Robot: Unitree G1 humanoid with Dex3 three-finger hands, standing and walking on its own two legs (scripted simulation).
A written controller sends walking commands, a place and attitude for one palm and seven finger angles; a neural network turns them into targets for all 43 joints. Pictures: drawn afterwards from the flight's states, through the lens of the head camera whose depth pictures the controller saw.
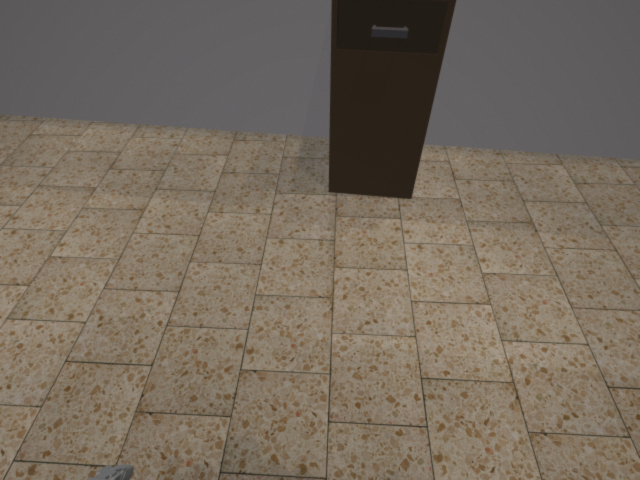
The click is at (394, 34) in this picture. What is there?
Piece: drawer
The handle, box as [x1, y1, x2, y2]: [371, 25, 407, 37]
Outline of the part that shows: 372,26 371,36 406,37 407,35 406,26 404,26 403,28 376,27 375,25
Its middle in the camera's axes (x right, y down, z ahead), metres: +0.23 -0.70 +1.30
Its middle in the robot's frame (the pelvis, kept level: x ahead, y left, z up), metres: +1.46 -0.16 -0.01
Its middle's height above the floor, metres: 0.76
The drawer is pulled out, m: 0.00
